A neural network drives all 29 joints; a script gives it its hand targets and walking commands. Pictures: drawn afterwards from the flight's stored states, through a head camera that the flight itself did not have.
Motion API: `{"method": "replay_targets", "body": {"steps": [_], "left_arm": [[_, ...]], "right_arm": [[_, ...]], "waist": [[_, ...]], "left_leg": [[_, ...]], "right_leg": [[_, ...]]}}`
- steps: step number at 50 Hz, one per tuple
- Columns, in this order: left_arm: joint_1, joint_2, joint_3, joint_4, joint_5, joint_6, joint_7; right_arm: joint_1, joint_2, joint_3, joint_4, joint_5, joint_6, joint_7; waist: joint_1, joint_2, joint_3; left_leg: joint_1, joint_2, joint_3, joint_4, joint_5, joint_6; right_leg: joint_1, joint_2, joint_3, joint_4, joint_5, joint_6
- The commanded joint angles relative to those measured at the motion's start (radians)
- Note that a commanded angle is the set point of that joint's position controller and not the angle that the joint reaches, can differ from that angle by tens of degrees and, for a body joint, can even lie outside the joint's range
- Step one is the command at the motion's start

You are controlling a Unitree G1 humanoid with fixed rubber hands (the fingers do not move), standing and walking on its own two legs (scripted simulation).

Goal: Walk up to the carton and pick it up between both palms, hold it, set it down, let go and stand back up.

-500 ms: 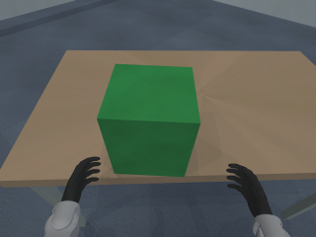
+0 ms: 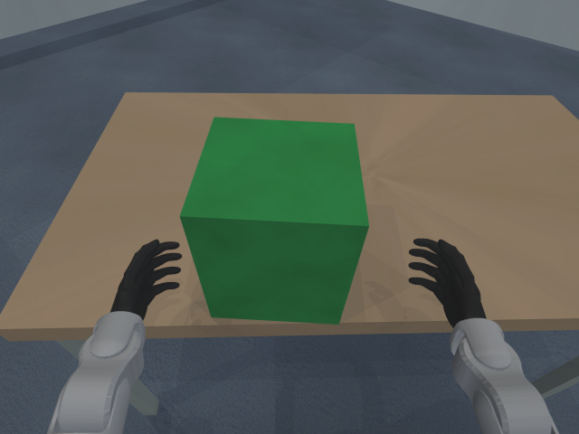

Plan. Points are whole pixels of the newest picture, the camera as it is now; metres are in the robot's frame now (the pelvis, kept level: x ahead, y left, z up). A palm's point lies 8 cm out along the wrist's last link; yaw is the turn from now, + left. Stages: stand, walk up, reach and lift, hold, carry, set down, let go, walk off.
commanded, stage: reach and lift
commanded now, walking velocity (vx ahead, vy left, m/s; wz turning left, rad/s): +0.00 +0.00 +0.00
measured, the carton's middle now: (279, 225) +0.41 +0.05 +0.06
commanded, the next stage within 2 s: none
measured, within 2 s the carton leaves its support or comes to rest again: neither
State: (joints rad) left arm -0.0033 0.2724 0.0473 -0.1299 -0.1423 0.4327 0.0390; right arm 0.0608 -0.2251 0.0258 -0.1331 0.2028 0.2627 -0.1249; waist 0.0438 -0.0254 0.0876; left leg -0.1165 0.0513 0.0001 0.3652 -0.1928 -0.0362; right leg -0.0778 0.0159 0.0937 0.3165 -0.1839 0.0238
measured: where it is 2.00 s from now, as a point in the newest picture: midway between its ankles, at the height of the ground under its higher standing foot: outside the picture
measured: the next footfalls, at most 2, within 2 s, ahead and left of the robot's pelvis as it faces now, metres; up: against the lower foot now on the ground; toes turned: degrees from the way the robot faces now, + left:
none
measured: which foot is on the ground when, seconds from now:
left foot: down 0.00-1.00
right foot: down 0.00-1.00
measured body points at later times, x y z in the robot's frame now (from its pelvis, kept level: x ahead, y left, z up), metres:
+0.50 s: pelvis +0.00 +0.00 +0.00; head +0.02 +0.02 +0.45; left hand +0.35 +0.23 +0.14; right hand +0.37 -0.17 +0.14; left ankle +0.01 +0.14 -0.75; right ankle +0.00 -0.14 -0.75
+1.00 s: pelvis +0.00 +0.00 +0.00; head +0.02 +0.02 +0.45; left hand +0.41 +0.23 +0.19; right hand +0.43 -0.15 +0.19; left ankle +0.01 +0.14 -0.75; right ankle +0.00 -0.14 -0.75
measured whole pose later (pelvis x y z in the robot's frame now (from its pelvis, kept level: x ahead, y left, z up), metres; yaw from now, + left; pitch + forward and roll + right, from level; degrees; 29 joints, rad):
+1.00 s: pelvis +0.00 +0.00 +0.00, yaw +0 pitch -2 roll -1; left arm -0.71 0.38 0.11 0.24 -0.14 0.70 0.02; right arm -0.75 -0.23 -0.03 0.36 0.30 0.45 -0.19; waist 0.02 -0.02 0.08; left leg -0.14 0.05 0.00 0.37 -0.19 -0.04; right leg -0.10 0.02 0.09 0.32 -0.18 0.02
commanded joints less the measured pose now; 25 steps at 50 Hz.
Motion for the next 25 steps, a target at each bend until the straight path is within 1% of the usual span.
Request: {"method": "replay_targets", "body": {"steps": [1, 2, 3, 4, 5, 6, 7, 8, 9, 10, 11, 12, 13, 14, 15, 16, 17, 18, 19, 20, 21, 22, 23, 24, 25], "left_arm": [[-0.415, 0.124, 0.082, -0.256, -0.131, 0.028, 0.000], [-0.473, 0.149, 0.095, -0.288, -0.116, 0.036, 0.002], [-0.415, 0.133, 0.086, -0.283, -0.118, 0.048, 0.002], [-0.425, 0.130, 0.097, -0.269, -0.128, 0.069, -0.004], [-0.507, 0.142, 0.095, -0.293, -0.119, 0.083, -0.009], [-0.436, 0.136, 0.116, -0.258, -0.114, 0.091, -0.018], [-0.562, 0.167, 0.116, -0.289, -0.113, 0.095, -0.014], [-0.527, 0.151, 0.122, -0.302, -0.119, 0.094, -0.008], [-0.600, 0.155, 0.111, -0.267, -0.136, 0.111, -0.009], [-0.635, 0.181, 0.138, -0.257, -0.125, 0.114, -0.009], [-0.582, 0.170, 0.138, -0.242, -0.107, 0.134, -0.006], [-0.611, 0.172, 0.139, -0.265, -0.105, 0.140, -0.014], [-0.660, 0.172, 0.128, -0.242, -0.123, 0.152, -0.021], [-0.741, 0.189, 0.141, -0.230, -0.112, 0.158, -0.011], [-0.660, 0.164, 0.134, -0.198, -0.100, 0.154, -0.014], [-0.756, 0.169, 0.130, -0.184, -0.108, 0.167, -0.019], [-0.738, 0.148, 0.120, -0.146, -0.095, 0.181, -0.025], [-0.788, 0.182, 0.140, -0.158, -0.097, 0.186, -0.024], [-0.787, 0.164, 0.145, -0.083, -0.087, 0.198, -0.024], [-0.846, 0.180, 0.139, -0.050, -0.082, 0.205, -0.025], [-0.862, 0.177, 0.140, 0.001, -0.085, 0.212, -0.027], [-0.829, 0.165, 0.115, 0.016, -0.074, 0.216, -0.033], [-0.888, 0.184, 0.141, 0.010, -0.064, 0.220, -0.031], [-0.926, 0.201, 0.145, 0.045, -0.066, 0.225, -0.034], [-0.871, 0.198, 0.167, 0.003, -0.046, 0.222, -0.033]], "right_arm": [[-0.341, -0.104, -0.097, -0.259, 0.107, -0.007, -0.043], [-0.395, -0.101, -0.112, -0.244, 0.094, 0.006, -0.043], [-0.348, -0.100, -0.085, -0.242, 0.102, 0.013, -0.050], [-0.377, -0.108, -0.066, -0.272, 0.133, 0.019, -0.051], [-0.431, -0.118, -0.081, -0.253, 0.128, 0.028, -0.059], [-0.361, -0.109, -0.062, -0.230, 0.127, 0.045, -0.065], [-0.482, -0.124, -0.093, -0.213, 0.113, 0.049, -0.065], [-0.449, -0.107, -0.069, -0.219, 0.142, 0.050, -0.063], [-0.506, -0.144, -0.097, -0.183, 0.136, 0.059, -0.063], [-0.569, -0.134, -0.099, -0.194, 0.117, 0.068, -0.070], [-0.532, -0.118, -0.080, -0.172, 0.125, 0.078, -0.074], [-0.539, -0.132, -0.111, -0.156, 0.133, 0.080, -0.080], [-0.590, -0.152, -0.108, -0.142, 0.143, 0.092, -0.079], [-0.680, -0.165, -0.125, -0.145, 0.130, 0.094, -0.078], [-0.588, -0.160, -0.128, -0.074, 0.100, 0.101, -0.076], [-0.670, -0.152, -0.108, -0.047, 0.138, 0.108, -0.080], [-0.656, -0.145, -0.104, 0.001, 0.140, 0.113, -0.077], [-0.747, -0.179, -0.122, -0.032, 0.134, 0.119, -0.077], [-0.752, -0.163, -0.104, 0.044, 0.156, 0.133, -0.076], [-0.774, -0.176, -0.135, 0.091, 0.140, 0.138, -0.076], [-0.848, -0.192, -0.110, 0.091, 0.157, 0.137, -0.073], [-0.778, -0.192, -0.137, 0.159, 0.148, 0.143, -0.076], [-0.850, -0.173, -0.103, 0.156, 0.176, 0.147, -0.075], [-0.909, -0.193, -0.114, 0.144, 0.160, 0.142, -0.080], [-0.904, -0.202, -0.131, 0.102, 0.156, 0.120, -0.082]], "waist": [[-0.008, 0.091, -0.306], [-0.018, 0.081, -0.342], [-0.013, 0.087, -0.322], [-0.007, 0.068, -0.325], [-0.037, 0.096, -0.350], [-0.022, 0.092, -0.335], [-0.027, 0.100, -0.376], [-0.014, 0.107, -0.375], [-0.051, 0.108, -0.330], [-0.023, 0.071, -0.381], [-0.026, 0.088, -0.365], [-0.040, 0.090, -0.380], [-0.054, 0.101, -0.361], [-0.049, 0.107, -0.390], [-0.056, 0.108, -0.360], [-0.052, 0.129, -0.361], [-0.079, 0.124, -0.338], [-0.059, 0.099, -0.362], [-0.047, 0.105, -0.328], [-0.076, 0.125, -0.338], [-0.034, 0.115, -0.351], [-0.087, 0.089, -0.328], [-0.046, 0.124, -0.358], [-0.047, 0.092, -0.402], [-0.054, 0.074, -0.442]], "left_leg": [[0.146, -0.063, 0.071, -0.045, 0.283, -0.001], [0.166, -0.066, 0.062, -0.039, 0.285, 0.004], [0.167, -0.065, 0.060, -0.044, 0.317, 0.000], [0.158, -0.070, 0.075, -0.044, 0.309, 0.001], [0.160, -0.074, 0.069, -0.045, 0.310, 0.000], [0.157, -0.070, 0.070, -0.045, 0.329, -0.001], [0.163, -0.072, 0.071, -0.036, 0.330, 0.000], [0.158, -0.072, 0.075, -0.033, 0.339, -0.011], [0.131, -0.069, 0.067, -0.035, 0.295, -0.012], [0.139, -0.066, 0.063, -0.038, 0.299, 0.002], [0.145, -0.068, 0.067, -0.034, 0.334, -0.001], [0.163, -0.065, 0.062, -0.026, 0.363, 0.000], [0.157, -0.068, 0.057, -0.022, 0.340, -0.003], [0.137, -0.069, 0.067, -0.025, 0.303, -0.011], [0.151, -0.062, 0.056, -0.027, 0.318, -0.006], [0.138, -0.054, 0.057, -0.017, 0.336, -0.015], [0.151, -0.060, 0.055, -0.020, 0.336, -0.014], [0.145, -0.057, 0.057, -0.023, 0.329, -0.017], [0.118, -0.060, 0.063, -0.035, 0.264, -0.012], [0.098, -0.058, 0.059, -0.034, 0.262, -0.008], [0.087, -0.063, 0.070, -0.033, 0.258, -0.013], [0.106, -0.055, 0.047, -0.044, 0.243, -0.013], [0.098, -0.058, 0.057, -0.046, 0.292, -0.013], [0.103, -0.067, 0.062, -0.036, 0.316, -0.009], [0.146, -0.069, 0.066, -0.025, 0.381, -0.009]], "right_leg": [[-0.015, 0.025, -0.051, -0.042, 0.230, -0.024], [-0.014, 0.019, -0.058, -0.037, 0.214, -0.021], [-0.012, 0.012, -0.055, -0.033, 0.246, -0.016], [0.018, 0.014, -0.045, -0.036, 0.267, -0.014], [0.016, 0.016, -0.047, -0.037, 0.289, -0.011], [0.062, 0.016, -0.039, -0.029, 0.326, -0.014], [0.049, 0.013, -0.042, -0.024, 0.317, -0.009], [0.049, 0.021, -0.050, -0.025, 0.301, -0.013], [0.017, 0.026, -0.058, -0.029, 0.268, -0.017], [0.051, 0.017, -0.049, -0.026, 0.297, -0.007], [0.066, 0.015, -0.055, -0.024, 0.328, -0.002], [0.048, 0.012, -0.048, -0.030, 0.350, -0.007], [0.029, 0.018, -0.060, -0.024, 0.329, -0.004], [0.040, 0.021, -0.062, -0.019, 0.290, -0.008], [0.036, 0.015, -0.055, -0.023, 0.296, -0.011], [0.031, 0.021, -0.052, -0.022, 0.313, -0.020], [0.012, 0.021, -0.057, -0.035, 0.301, -0.010], [0.025, 0.024, -0.074, -0.026, 0.296, -0.015], [0.014, 0.026, -0.070, -0.034, 0.251, -0.012], [0.016, 0.016, -0.058, -0.033, 0.275, -0.019], [0.008, 0.020, -0.066, -0.021, 0.275, -0.012], [0.010, 0.025, -0.077, -0.030, 0.256, -0.009], [0.043, 0.023, -0.074, -0.027, 0.302, -0.013], [0.051, 0.023, -0.066, -0.024, 0.329, -0.004], [0.059, 0.031, -0.076, -0.023, 0.372, -0.003]]}}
